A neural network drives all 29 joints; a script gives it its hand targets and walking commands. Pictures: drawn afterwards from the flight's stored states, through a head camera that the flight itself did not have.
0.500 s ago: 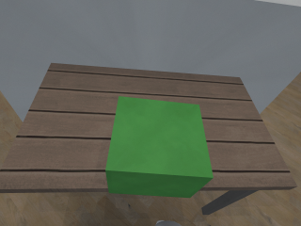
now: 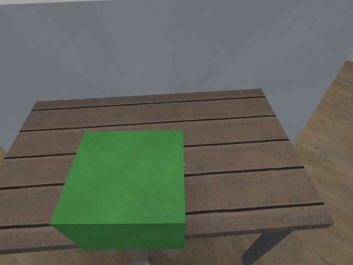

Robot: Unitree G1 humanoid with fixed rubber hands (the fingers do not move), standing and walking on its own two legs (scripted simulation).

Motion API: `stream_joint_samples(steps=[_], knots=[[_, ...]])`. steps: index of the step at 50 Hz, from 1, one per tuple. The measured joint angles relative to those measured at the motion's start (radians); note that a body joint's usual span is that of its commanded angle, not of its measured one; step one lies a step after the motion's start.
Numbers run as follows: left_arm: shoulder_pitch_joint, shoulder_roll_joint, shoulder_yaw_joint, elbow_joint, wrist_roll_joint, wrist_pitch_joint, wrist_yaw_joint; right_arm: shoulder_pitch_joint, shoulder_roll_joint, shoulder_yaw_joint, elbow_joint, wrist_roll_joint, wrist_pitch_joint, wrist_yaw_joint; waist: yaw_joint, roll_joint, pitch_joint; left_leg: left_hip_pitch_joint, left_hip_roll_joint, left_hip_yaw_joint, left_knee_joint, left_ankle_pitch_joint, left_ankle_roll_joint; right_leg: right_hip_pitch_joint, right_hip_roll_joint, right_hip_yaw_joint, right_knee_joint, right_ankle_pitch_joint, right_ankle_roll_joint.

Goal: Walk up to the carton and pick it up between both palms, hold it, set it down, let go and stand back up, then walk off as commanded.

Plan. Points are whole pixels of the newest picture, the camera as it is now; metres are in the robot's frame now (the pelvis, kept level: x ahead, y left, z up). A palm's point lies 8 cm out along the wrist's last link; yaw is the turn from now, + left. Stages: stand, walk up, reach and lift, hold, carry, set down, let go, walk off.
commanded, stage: walk up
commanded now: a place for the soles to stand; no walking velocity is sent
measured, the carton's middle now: (133, 189) +0.30 +0.10 +0.01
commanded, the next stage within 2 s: none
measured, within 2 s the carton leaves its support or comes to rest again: neither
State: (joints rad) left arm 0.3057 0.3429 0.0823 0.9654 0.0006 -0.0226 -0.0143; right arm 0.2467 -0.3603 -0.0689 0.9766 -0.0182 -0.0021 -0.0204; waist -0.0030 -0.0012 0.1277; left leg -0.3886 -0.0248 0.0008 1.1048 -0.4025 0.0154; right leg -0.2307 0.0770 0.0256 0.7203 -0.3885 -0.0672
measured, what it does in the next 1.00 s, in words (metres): steps to the left: left foot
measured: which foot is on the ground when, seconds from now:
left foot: up 0.00-0.40, down 0.42-1.00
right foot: down 0.00-0.44, up 0.46-1.00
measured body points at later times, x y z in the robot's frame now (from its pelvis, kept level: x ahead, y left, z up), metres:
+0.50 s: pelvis +0.03 +0.09 -0.01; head +0.05 +0.10 +0.44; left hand +0.07 +0.40 -0.13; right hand +0.09 -0.22 -0.13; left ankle +0.10 +0.18 -0.72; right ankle +0.00 -0.05 -0.70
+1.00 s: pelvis +0.01 +0.10 +0.00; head +0.05 +0.10 +0.45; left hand +0.02 +0.41 -0.13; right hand +0.10 -0.21 -0.12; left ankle +0.10 +0.18 -0.72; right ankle -0.01 +0.00 -0.70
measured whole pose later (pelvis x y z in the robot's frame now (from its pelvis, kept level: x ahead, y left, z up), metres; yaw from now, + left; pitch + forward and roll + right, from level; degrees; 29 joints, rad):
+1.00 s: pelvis +0.01 +0.10 +0.00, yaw +4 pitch -3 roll +0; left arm 0.24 0.34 0.07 1.02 0.00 0.00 0.01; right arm 0.21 -0.36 -0.07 0.98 -0.02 -0.03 -0.01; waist 0.00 0.00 0.13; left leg -0.38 -0.09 0.02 0.62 -0.19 0.08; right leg -0.28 0.05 0.03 0.84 -0.48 -0.03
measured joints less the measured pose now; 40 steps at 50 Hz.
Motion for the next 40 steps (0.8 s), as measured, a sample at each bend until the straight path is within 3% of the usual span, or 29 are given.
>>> stream_joint_samples(steps=[3,8,17,21,23,28,40], knots=[[-0.001,0.0,0.0,0.001,0.0,-0.013,0.012,0.0,0.0,0.0,0.0,0.0,0.009,0.0,0.0,0.013,0.0,0.0,0.009,0.0,-0.037,0.003,0.0,0.002,0.0,0.0,-0.004,-0.004,-0.019],[-0.001,0.0,-0.001,0.001,0.0,-0.015,0.031,-0.001,0.0,0.0,0.0,0.003,0.021,0.003,0.0,0.037,0.0,0.0,0.029,0.0,-0.083,0.003,0.0,0.021,0.0,0.0,-0.004,-0.022,-0.018],[-0.001,0.0,-0.002,0.001,0.0,-0.018,0.042,-0.013,0.0,0.0,0.0,0.003,0.03,0.005,0.0,0.066,0.0,0.0,0.054,0.0,-0.192,0.002,0.0,0.051,0.0,-0.001,-0.004,-0.044,0.02],[-0.008,0.0,-0.002,0.001,0.0,-0.018,0.042,-0.018,0.0,0.0,-0.001,0.003,0.022,0.007,0.0,0.068,0.0,0.006,0.072,0.0,-0.313,0.028,0.0,0.043,0.0,-0.001,-0.004,-0.048,0.048],[-0.033,0.0,-0.005,0.003,0.0,-0.018,0.042,-0.018,0.0,0.0,0.0,0.001,0.01,0.01,0.0,0.054,0.01,0.007,0.054,0.006,-0.33,0.113,0.01,0.04,-0.015,0.003,0.01,-0.05,0.053],[-0.081,0.0,-0.009,0.004,0.0,-0.015,0.041,-0.022,0.001,0.0,0.001,0.001,-0.015,0.012,0.0,0.036,0.004,0.008,0.03,0.006,-0.386,0.129,0.044,-0.04,-0.015,0.004,0.146,-0.076,0.054],[-0.083,0.0,-0.009,0.035,0.0,0.017,0.034,-0.022,0.001,0.0,0.001,0.001,-0.033,0.012,0.0,-0.003,0.003,0.009,-0.031,0.006,-0.463,0.184,0.079,-0.064,-0.016,0.004,0.146,-0.076,0.054]])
